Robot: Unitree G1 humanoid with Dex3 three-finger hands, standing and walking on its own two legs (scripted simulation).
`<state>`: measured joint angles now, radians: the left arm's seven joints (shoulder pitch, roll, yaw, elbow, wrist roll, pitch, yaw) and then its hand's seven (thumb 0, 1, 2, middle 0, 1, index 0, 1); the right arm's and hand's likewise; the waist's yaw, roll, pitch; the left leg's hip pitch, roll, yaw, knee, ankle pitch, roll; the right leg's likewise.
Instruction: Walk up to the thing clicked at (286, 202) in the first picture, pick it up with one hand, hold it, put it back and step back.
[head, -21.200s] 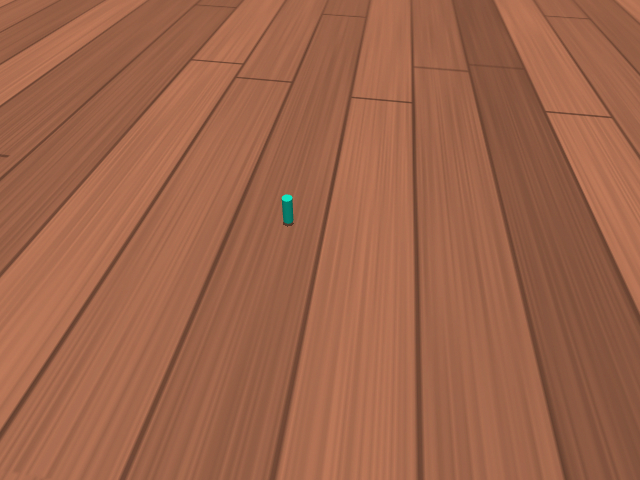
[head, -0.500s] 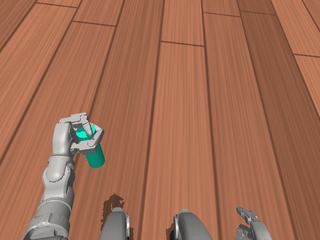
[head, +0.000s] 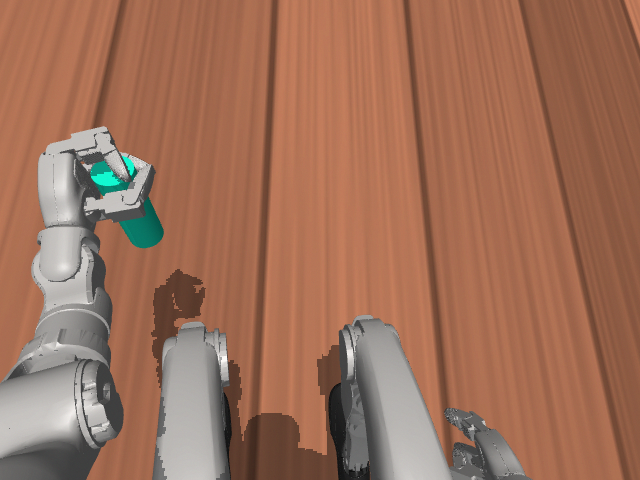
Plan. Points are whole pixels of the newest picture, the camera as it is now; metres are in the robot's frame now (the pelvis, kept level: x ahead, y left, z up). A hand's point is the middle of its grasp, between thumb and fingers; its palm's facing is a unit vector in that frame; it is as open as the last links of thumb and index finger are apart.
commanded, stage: crouch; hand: left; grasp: from the side
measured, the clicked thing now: (131, 206) +0.46 +0.22 -0.08
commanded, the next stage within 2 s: lower in 0.92 s
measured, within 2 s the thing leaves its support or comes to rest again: neither
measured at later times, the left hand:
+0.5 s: hand (157, 196) +0.51 +0.21 -0.17, palm faces +0.07 -1.00 -0.02, open 4.3 cm
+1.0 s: hand (162, 208) +0.52 +0.21 -0.23, palm faces +0.08 -1.00 -0.04, open 4.1 cm
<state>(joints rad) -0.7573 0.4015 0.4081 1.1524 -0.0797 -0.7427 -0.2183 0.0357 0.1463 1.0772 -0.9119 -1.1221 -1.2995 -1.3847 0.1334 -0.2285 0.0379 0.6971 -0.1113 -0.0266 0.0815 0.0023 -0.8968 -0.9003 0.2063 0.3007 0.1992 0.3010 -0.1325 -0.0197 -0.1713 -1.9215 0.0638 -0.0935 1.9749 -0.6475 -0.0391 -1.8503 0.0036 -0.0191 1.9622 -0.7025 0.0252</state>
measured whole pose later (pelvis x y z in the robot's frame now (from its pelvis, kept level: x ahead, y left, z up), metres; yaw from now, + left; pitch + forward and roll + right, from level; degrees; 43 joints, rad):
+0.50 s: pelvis -0.02 +0.00 -0.13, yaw -5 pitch +29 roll -7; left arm -0.92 0.66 0.53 1.28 -0.02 -0.71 -0.22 0.04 0.14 1.09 -0.92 -1.12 -1.30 -1.37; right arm 0.14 -0.29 0.16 0.69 -0.17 0.03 0.11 0.00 -0.90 -0.90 0.21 0.30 0.20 0.30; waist -0.25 -0.05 0.01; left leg -2.26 0.05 -0.20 2.39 -0.65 -0.05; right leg -2.16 0.04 -0.07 2.33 -0.69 0.05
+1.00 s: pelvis -0.02 +0.01 -0.15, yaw -8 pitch +25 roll -11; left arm -0.88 0.74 0.50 1.27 -0.02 -0.73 -0.17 0.04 0.14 1.08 -0.92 -1.13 -1.38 -1.42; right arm 0.04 -0.33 0.26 0.63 -0.22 0.07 0.12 0.00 -0.90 -0.89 0.21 0.30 0.20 0.30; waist -0.27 -0.11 0.11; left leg -2.28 0.04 -0.28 2.51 -0.68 -0.06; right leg -2.15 0.06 -0.12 2.40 -0.70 0.06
